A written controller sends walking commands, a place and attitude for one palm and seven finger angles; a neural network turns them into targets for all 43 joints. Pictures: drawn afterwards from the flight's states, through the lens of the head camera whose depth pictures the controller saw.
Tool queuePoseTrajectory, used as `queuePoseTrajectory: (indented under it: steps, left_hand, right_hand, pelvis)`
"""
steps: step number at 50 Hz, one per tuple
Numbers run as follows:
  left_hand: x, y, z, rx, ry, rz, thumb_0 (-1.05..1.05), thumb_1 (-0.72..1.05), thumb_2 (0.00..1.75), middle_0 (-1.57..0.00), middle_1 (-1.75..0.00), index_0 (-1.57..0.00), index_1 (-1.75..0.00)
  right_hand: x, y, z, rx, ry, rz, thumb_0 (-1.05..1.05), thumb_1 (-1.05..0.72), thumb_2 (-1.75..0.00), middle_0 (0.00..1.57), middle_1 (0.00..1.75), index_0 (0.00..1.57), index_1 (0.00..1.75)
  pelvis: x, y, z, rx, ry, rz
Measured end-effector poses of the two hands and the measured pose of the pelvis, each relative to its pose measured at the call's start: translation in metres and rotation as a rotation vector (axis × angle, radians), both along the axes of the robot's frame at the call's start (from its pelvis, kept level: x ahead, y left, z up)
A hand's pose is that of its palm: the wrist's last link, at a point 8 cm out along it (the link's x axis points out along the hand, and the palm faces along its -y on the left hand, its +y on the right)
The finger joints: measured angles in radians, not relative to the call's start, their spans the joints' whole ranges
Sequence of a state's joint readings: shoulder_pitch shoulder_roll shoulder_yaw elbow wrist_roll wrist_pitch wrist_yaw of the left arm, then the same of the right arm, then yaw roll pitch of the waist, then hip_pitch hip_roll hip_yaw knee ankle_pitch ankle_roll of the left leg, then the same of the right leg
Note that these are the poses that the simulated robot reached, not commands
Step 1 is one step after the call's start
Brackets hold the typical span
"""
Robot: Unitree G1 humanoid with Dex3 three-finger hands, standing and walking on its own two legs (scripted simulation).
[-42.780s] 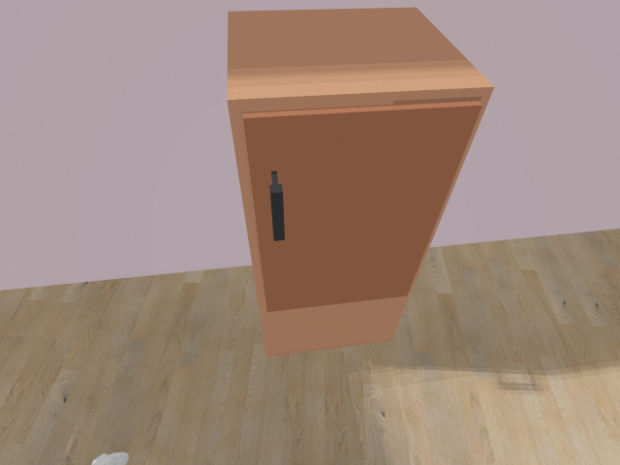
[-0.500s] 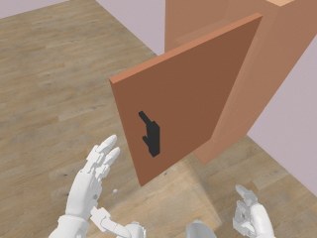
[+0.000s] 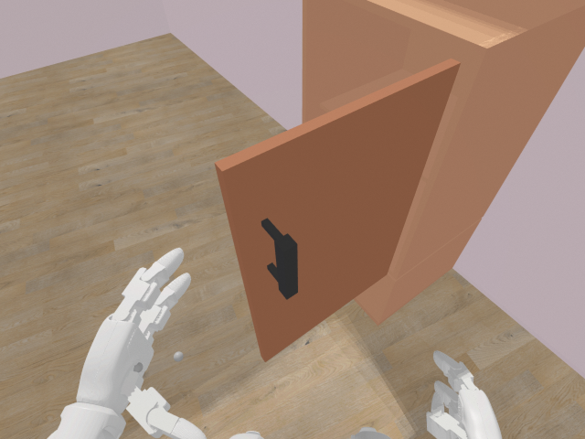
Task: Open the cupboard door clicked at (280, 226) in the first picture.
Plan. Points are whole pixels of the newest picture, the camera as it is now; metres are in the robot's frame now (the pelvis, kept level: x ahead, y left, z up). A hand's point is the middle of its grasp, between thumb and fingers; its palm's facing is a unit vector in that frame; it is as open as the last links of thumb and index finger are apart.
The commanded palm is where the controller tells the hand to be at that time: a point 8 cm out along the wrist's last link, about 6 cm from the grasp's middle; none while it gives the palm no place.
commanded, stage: draw the hand back to the body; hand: left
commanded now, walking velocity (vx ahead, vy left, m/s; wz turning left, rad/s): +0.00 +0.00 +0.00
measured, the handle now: (278, 259) +0.35 +0.04 +0.06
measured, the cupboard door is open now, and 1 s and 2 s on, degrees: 90 90 90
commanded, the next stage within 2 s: step back with the hand held close in 1.28 s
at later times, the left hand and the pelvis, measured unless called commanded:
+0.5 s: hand (84, 326) +0.20 +0.21 +0.15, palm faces +0.26 -0.89 -0.37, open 13.9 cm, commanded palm +0.16 +0.26 +0.18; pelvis +0.02 +0.01 +0.05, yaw +0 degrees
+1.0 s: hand out of the picture +0.23 +0.27 +0.24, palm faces +0.48 -0.77 -0.42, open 8.2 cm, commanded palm +0.18 +0.30 +0.24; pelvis +0.04 +0.00 +0.07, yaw -1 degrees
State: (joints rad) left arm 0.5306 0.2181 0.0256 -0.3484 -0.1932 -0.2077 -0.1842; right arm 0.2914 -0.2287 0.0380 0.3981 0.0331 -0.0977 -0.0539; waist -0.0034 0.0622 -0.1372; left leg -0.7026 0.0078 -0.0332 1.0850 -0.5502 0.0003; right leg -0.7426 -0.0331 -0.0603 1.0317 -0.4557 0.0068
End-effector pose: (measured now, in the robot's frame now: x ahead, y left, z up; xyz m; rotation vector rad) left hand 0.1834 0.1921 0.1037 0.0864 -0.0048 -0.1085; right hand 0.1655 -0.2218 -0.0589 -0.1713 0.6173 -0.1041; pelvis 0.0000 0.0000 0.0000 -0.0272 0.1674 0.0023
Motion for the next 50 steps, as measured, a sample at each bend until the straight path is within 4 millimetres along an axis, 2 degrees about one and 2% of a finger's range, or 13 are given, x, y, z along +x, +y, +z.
queuePoseTrajectory:
  steps: [6, 11, 16, 23, 31, 38, 50]
  left_hand:
    - [-0.006, 0.009, 0.009, -0.007, 0.019, -0.010, -0.01, -0.50, 0.30, -0.15, -0.30, -0.15, -0.30]
    - [-0.006, 0.024, 0.023, 0.015, -0.010, 0.011, -0.01, -0.47, 0.31, -0.15, -0.30, -0.15, -0.30]
    - [-0.008, 0.041, 0.046, 0.177, -0.006, 0.198, -0.01, -0.37, 0.35, -0.16, -0.30, -0.16, -0.30]
    - [-0.013, 0.058, 0.065, 0.271, 0.012, 0.352, -0.01, -0.16, 0.44, -0.16, -0.30, -0.17, -0.30]
    - [-0.007, 0.079, 0.097, 0.342, -0.055, 0.446, 0.00, 0.11, 0.56, -0.18, -0.30, -0.18, -0.30]
    - [0.002, 0.091, 0.123, 0.371, -0.134, 0.487, 0.00, 0.35, 0.66, -0.19, -0.30, -0.19, -0.30]
    - [0.002, 0.108, 0.152, 0.404, -0.213, 0.572, 0.01, 0.75, 0.84, -0.20, -0.30, -0.20, -0.30]
  right_hand:
    - [0.003, -0.001, 0.016, -0.024, -0.043, 0.004, 0.02, -0.90, -0.90, 0.20, 0.30, 0.20, 0.30]
    - [0.007, -0.001, 0.026, -0.036, -0.068, 0.006, 0.02, -0.90, -0.90, 0.20, 0.30, 0.20, 0.30]
    - [0.011, 0.005, 0.035, -0.044, -0.060, -0.006, 0.02, -0.90, -0.90, 0.20, 0.30, 0.20, 0.30]
    - [0.014, 0.016, 0.037, -0.032, -0.017, 0.013, 0.02, -0.90, -0.90, 0.20, 0.30, 0.20, 0.30]
    - [0.023, 0.021, 0.042, -0.027, -0.001, 0.036, 0.02, -0.90, -0.90, 0.20, 0.30, 0.20, 0.30]
    - [0.035, 0.016, 0.050, -0.030, -0.004, 0.039, 0.02, -0.90, -0.90, 0.20, 0.30, 0.20, 0.30]
    - [0.047, 0.002, 0.058, -0.047, 0.006, 0.038, 0.01, -0.90, -0.90, 0.20, 0.30, 0.20, 0.30]
  pelvis:
    - [0.001, 0.003, 0.009, -0.005, -0.034, 0.002]
    - [0.004, 0.004, 0.015, -0.009, -0.060, 0.003]
    - [0.009, 0.006, 0.027, -0.004, -0.087, -0.003]
    - [0.017, 0.010, 0.043, 0.002, -0.129, -0.004]
    - [0.025, 0.011, 0.056, 0.008, -0.176, -0.005]
    - [0.031, 0.008, 0.065, 0.011, -0.207, -0.012]
    - [0.036, 0.003, 0.073, 0.010, -0.235, -0.019]
